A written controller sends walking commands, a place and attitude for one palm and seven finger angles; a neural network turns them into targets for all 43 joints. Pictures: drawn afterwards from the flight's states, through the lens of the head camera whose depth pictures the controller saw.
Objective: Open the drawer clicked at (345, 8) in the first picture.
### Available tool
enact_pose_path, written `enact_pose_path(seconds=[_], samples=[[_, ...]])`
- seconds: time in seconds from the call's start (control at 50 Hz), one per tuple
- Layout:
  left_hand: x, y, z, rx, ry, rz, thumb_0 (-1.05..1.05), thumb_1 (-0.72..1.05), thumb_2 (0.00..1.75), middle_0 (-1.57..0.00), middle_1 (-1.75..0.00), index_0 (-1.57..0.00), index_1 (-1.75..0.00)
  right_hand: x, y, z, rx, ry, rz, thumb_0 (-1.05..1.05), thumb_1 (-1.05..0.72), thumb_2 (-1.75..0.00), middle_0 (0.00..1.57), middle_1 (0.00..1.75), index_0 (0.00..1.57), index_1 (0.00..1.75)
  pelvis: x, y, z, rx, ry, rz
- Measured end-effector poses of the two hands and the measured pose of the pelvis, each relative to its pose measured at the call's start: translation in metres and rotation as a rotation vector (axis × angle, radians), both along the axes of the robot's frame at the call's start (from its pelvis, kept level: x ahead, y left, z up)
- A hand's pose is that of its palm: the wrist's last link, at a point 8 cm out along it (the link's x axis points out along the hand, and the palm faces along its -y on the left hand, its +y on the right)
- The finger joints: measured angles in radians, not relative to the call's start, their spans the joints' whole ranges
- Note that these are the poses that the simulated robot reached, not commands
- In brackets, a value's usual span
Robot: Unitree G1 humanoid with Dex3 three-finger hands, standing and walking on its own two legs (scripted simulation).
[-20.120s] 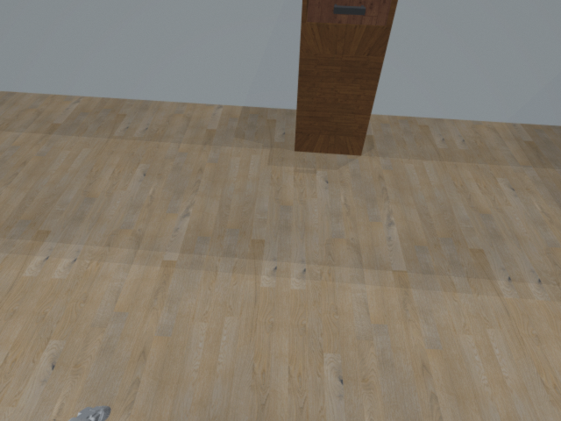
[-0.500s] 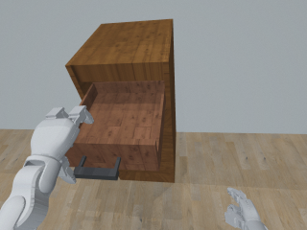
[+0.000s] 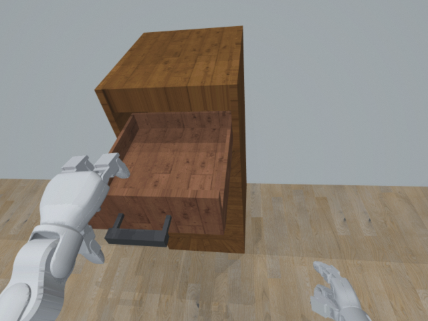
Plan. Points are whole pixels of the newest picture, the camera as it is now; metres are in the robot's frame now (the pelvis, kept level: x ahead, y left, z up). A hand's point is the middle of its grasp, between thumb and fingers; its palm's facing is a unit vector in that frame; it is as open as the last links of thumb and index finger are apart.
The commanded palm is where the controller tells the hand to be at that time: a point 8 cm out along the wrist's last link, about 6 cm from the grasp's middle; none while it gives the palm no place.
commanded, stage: draw the hand back to the body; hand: left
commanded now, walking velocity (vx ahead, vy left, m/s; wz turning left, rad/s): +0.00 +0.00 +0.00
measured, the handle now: (140, 228) +0.28 +0.23 +0.00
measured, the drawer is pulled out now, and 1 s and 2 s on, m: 0.30 0.30 0.30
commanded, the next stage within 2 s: step back with the hand held close in 1.28 s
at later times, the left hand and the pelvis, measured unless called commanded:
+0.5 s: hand (92, 204) +0.21 +0.21 +0.19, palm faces +0.39 -0.84 -0.37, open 13.4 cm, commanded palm +0.16 +0.25 +0.20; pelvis +0.00 -0.01 +0.00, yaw +0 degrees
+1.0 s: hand (74, 211) +0.20 +0.24 +0.18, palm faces +0.43 -0.81 -0.39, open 9.3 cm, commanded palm +0.15 +0.28 +0.19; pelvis +0.01 +0.00 +0.00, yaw +0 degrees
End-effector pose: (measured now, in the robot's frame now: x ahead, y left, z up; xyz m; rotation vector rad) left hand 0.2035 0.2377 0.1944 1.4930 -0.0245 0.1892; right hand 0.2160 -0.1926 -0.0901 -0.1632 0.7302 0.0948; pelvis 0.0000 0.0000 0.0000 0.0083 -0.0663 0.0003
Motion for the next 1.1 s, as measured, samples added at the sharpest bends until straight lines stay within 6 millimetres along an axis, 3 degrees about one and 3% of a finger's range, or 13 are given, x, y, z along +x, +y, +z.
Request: enact_pose_path(seconds=[0.3, 0.36, 0.4, 0.5, 0.62, 0.74, 1.1], samples=[[-0.019, 0.008, 0.000, 0.016, 0.012, 0.023, 0.00, -0.49, 0.30, -0.32, -1.20, -0.32, -1.20, 0.001, 0.000, 0.003, 0.000, -0.025, 0.004, 0.01, -0.91, -0.90, 0.20, 0.30, 0.20, 0.30, -0.003, -0.004, 0.000, -0.001, -0.009, 0.003], [-0.023, 0.012, -0.002, -0.512, -0.113, -0.052, -0.01, -0.48, 0.30, -0.32, -1.19, -0.32, -1.20, -0.001, -0.002, 0.010, -0.005, -0.083, -0.023, 0.01, -0.91, -0.90, 0.20, 0.30, 0.20, 0.30, -0.004, -0.005, -0.001, -0.007, -0.024, 0.004], [-0.026, 0.014, -0.002, -0.748, -0.217, -0.087, -0.01, -0.46, 0.31, -0.32, -1.18, -0.32, -1.18, -0.006, -0.004, 0.016, -0.021, -0.119, -0.046, 0.01, -0.91, -0.90, 0.20, 0.30, 0.20, 0.30, -0.003, -0.008, -0.001, -0.011, -0.029, 0.000], [-0.031, 0.018, 0.003, -0.982, -0.423, -0.133, -0.01, -0.37, 0.35, -0.31, -1.12, -0.31, -1.12, -0.022, -0.015, 0.020, -0.069, -0.140, -0.080, 0.01, -0.91, -0.90, 0.20, 0.30, 0.20, 0.30, 0.004, -0.010, 0.000, -0.016, -0.036, 0.000], [-0.028, 0.024, 0.002, -1.017, -0.458, -0.133, -0.01, -0.20, 0.43, -0.29, -1.00, -0.29, -1.01, -0.037, -0.030, 0.014, -0.109, -0.093, -0.112, 0.01, -0.91, -0.90, 0.20, 0.30, 0.20, 0.30, 0.011, -0.008, 0.001, -0.017, -0.034, -0.003], [-0.029, 0.028, 0.001, -0.988, -0.418, -0.119, -0.01, 0.00, 0.51, -0.28, -0.87, -0.27, -0.88, -0.039, -0.037, 0.011, -0.114, -0.079, -0.141, 0.02, -0.91, -0.90, 0.20, 0.30, 0.20, 0.30, 0.015, -0.005, 0.001, -0.018, -0.025, -0.008], [-0.051, 0.045, -0.002, -0.974, -0.421, -0.025, 0.00, 0.62, 0.78, -0.23, -0.47, -0.23, -0.47, -0.015, -0.010, 0.020, -0.067, -0.143, -0.098, 0.01, -0.91, -0.90, 0.20, 0.30, 0.20, 0.30, 0.012, 0.000, 0.001, -0.020, -0.024, 0.000]])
